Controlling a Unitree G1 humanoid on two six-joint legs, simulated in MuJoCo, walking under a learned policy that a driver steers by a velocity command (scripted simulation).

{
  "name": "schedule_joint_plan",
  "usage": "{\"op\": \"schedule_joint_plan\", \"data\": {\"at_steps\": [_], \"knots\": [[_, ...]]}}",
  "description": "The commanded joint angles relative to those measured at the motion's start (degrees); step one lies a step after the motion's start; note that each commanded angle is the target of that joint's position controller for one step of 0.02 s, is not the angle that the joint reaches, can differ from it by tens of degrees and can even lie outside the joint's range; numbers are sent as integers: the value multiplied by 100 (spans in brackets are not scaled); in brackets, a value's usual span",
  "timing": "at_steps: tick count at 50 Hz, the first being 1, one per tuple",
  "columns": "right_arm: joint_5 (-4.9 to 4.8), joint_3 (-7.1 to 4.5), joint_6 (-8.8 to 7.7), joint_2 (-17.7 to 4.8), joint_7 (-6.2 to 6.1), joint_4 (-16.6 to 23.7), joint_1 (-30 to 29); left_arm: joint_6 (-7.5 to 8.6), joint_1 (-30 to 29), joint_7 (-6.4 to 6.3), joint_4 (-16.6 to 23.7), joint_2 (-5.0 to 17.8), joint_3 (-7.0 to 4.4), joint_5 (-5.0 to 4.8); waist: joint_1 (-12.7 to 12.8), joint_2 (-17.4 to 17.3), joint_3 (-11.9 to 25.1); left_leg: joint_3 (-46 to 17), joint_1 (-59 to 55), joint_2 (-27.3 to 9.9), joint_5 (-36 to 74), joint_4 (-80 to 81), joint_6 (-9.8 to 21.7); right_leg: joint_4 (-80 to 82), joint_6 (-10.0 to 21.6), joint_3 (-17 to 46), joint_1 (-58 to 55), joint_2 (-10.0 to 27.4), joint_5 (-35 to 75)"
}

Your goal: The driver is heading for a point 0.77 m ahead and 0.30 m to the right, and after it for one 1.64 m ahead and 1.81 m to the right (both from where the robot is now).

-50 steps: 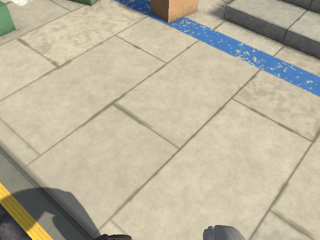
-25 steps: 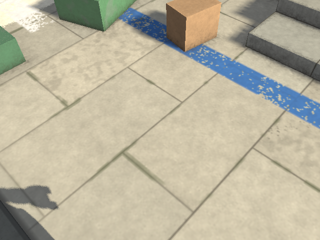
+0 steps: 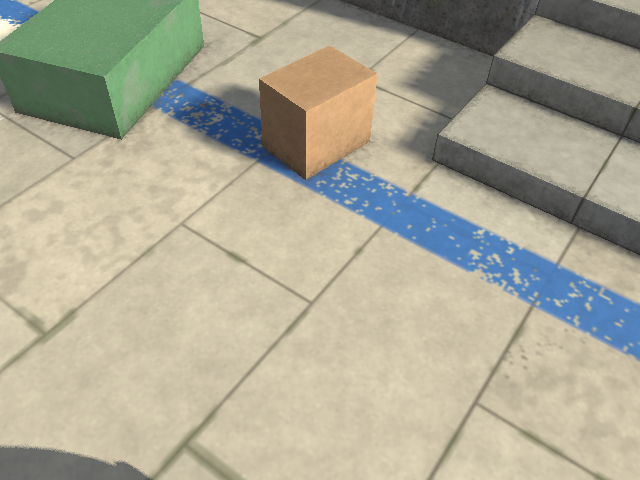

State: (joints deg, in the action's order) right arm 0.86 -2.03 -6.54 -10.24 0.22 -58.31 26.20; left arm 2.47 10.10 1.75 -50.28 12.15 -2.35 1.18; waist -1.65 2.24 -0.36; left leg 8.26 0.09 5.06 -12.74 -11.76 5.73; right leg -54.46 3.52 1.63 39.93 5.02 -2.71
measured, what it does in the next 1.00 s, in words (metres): walks ahead, turning right: right foot, then left foot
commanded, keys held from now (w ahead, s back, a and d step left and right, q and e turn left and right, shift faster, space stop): w+e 0.48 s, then s+e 0.40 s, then w+e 0.12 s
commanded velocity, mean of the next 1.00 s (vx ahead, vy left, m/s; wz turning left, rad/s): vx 0.29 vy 0.00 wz -0.54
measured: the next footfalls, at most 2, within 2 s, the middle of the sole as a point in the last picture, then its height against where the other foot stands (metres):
right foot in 0.22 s outside the picture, level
left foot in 0.74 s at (343, 446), level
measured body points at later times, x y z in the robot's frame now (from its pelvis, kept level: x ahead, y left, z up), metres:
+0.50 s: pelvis +0.27 -0.06 +0.00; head +0.29 -0.08 +0.45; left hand +0.35 +0.20 -0.13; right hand +0.36 -0.34 -0.12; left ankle +0.42 +0.09 -0.67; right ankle +0.24 -0.09 -0.74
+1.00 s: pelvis +0.40 -0.05 -0.01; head +0.43 -0.06 +0.44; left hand +0.66 +0.11 -0.13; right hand +0.38 -0.35 -0.11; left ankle +0.55 -0.04 -0.74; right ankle +0.31 -0.14 -0.66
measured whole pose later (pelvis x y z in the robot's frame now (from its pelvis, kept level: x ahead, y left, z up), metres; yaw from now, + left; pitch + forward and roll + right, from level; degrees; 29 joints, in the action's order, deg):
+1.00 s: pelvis +0.40 -0.05 -0.01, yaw -35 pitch +0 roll -1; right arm 1.8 -1.0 1.0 -14.3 -2.6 -40.1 9.5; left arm -5.0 11.9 1.3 -40.4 18.3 -4.1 1.6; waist 0.7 1.2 -3.1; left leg 7.3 21.1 -2.1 -3.0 -24.1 3.6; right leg -67.8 -1.3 1.9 29.1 -3.0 -24.1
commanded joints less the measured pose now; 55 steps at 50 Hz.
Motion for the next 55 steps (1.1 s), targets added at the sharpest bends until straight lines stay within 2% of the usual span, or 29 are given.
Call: {"op": "schedule_joint_plan", "data": {"at_steps": [1,4,6,8,10,11,12,13,14,16,17,19,21,24,27,31,33,35,36,37,38,39,40,41,44,46,49,53,55], "knots": [[-15,-53,-104,-575,-50,238,124,42,-526,35,410,50,50,-36,9,-590,-570,-254,579,-1423,2916,501,-16,899,14,-469,-230,-150,665],[-3,-41,-74,-624,-149,107,461,44,-1034,51,590,33,91,-12,-157,-588,-647,-53,-113,-1605,3366,377,-34,1639,141,-798,-233,-260,618],[11,-44,-29,-705,-220,51,490,52,-1044,54,646,98,64,11,-69,-640,-566,118,-539,-1725,4374,-19,-58,1938,307,-971,-483,-453,228],[18,-87,23,-876,-311,49,373,44,-614,21,551,213,-6,41,193,-807,-269,264,-862,-1855,5949,-820,-99,1972,542,-1131,-997,-771,-376],[50,-153,121,-1062,-343,133,153,87,507,-29,215,446,-150,71,685,-878,317,355,-687,-1925,6182,-2486,-56,2256,848,-1070,-2179,-1060,-796],[38,-170,144,-1110,-308,252,-16,117,1281,-68,-15,687,-278,147,1091,-694,687,422,103,-1816,5035,-3848,-82,2666,1089,-656,-3355,-926,-837],[70,-115,110,-794,-249,496,50,112,1704,-131,-47,1228,-439,161,1072,122,1216,466,1428,-1376,1536,-5707,-159,2595,1462,1099,-4573,494,-704],[-82,-97,81,-567,-126,874,94,42,1474,-120,67,1510,-517,65,693,1133,1613,-367,3726,-97,-1926,-7472,-391,3501,2527,4258,-5855,1571,-618],[26,-136,16,-867,-82,1005,-593,-17,1276,-124,56,1305,-486,-65,731,31,982,-1109,4449,-592,-1247,-7344,-307,3823,2218,3561,-5452,1322,-942],[-15,-134,-64,-854,-50,1120,-849,-10,703,-142,117,839,-366,-76,264,-651,60,-1038,4038,-967,-472,-6392,-377,4147,1691,2395,-3936,933,-2],[80,-126,36,-795,-54,1131,-811,29,587,-164,143,737,-329,-115,82,-701,-65,-1060,3690,-1082,-454,-6041,-478,4198,1538,1987,-3422,675,430],[204,-104,274,-675,-9,1154,-681,144,621,-174,129,718,-287,-147,-75,-467,-41,-990,3298,-1147,-477,-5606,-638,4267,1417,1535,-2974,341,961],[218,-97,402,-642,29,1296,-913,198,835,-169,107,910,-332,-139,-53,-293,-48,-872,3422,-1155,-207,-5195,-760,4292,1341,1321,-2848,155,1297],[197,-99,454,-714,49,1635,-1760,174,1261,-162,94,972,-345,-146,239,-61,-176,-783,3895,-1137,529,-4392,-878,4324,1063,1335,-3031,9,1401],[145,-73,461,-725,13,1820,-2165,104,1601,-210,82,1020,-342,-141,398,38,-104,-696,3872,-839,869,-3764,-863,3623,629,1079,-3408,-148,3813],[40,3,437,-762,-63,2019,-2582,-45,1864,-316,156,1035,-342,-87,626,329,147,-682,3617,-361,991,-3000,-688,2949,278,1227,-3887,-282,4467],[10,7,406,-893,-105,2011,-2444,-122,1715,-374,280,1065,-361,-28,531,403,183,-790,3150,-193,865,-2469,-611,2547,171,1428,-3915,-301,4438],[-8,-63,351,-1182,-186,1815,-1667,-111,1214,-384,533,1237,-414,-20,123,485,358,-952,1986,-134,983,-1622,-470,1885,-62,1687,-3611,-391,4345],[-5,-102,265,-1297,-258,1651,-986,-52,878,-335,676,1283,-417,-85,-291,369,541,-1107,952,-400,2042,-870,-347,1093,-202,1683,-3210,-584,3776],[30,-154,227,-1599,-340,1654,-503,-18,973,-301,938,918,-321,-217,-357,-504,1333,-2044,-703,-1830,4984,-1401,42,-547,-330,1228,-2216,-1009,245],[8,-126,328,-1660,-301,1897,-736,-75,2066,-391,939,580,-291,-360,221,-1415,2142,-3378,-1548,-3599,8669,-2116,1033,-2040,-343,619,-1320,-1791,-4496],[-118,-128,427,-1347,-264,1981,-821,-196,2117,-434,711,1108,-359,-115,158,-996,2421,-3567,-906,-3580,8001,-1747,1378,-2596,-354,534,-1338,-1406,-3834],[-129,-26,480,-974,-291,2106,-1244,-317,1636,-387,727,1245,-408,10,224,-590,1778,-2952,-194,-3050,6372,-1394,1262,-2688,-437,478,-1260,-1218,-3274],[-86,54,553,-772,-325,2172,-1678,-422,1335,-318,805,1177,-403,60,359,-561,1183,-2416,404,-2564,4954,-1085,1026,-2551,-522,388,-1147,-1064,-2928],[72,15,701,-1000,-380,2205,-1964,-720,1238,-154,914,1013,-358,11,501,-996,597,-1410,1612,-1988,3770,-707,897,-2624,-697,177,-1427,-1070,-2379],[139,-28,687,-1048,-315,2241,-1932,-767,1261,-132,980,950,-318,-15,536,-991,740,-1241,1901,-1911,1521,-344,810,-2417,-624,60,-1557,-976,-2027],[102,-116,679,-1218,-280,2269,-1976,-787,1199,11,1118,973,-258,70,567,-1359,587,-1238,2150,-1860,-1514,305,442,-1044,-449,-268,-1744,-786,-2032],[108,-319,749,-1632,-210,2151,-1685,-697,1190,185,1173,993,-167,24,449,-1366,529,-1074,2476,-2037,-2225,672,159,912,92,-697,-3175,-850,-2952],[79,-330,876,-1567,-154,2121,-1728,-625,1770,189,935,898,-113,0,724,-1066,288,-788,2728,-1873,-2381,403,-95,2316,441,-985,-3938,-934,-2468]]}}
Keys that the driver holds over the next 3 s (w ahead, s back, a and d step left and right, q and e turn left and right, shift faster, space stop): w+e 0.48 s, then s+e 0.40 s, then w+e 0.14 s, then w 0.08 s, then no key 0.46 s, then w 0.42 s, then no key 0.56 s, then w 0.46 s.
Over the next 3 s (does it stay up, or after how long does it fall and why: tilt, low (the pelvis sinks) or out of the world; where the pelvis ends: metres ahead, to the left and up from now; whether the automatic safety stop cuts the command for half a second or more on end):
stays up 0.71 -0.29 -0.01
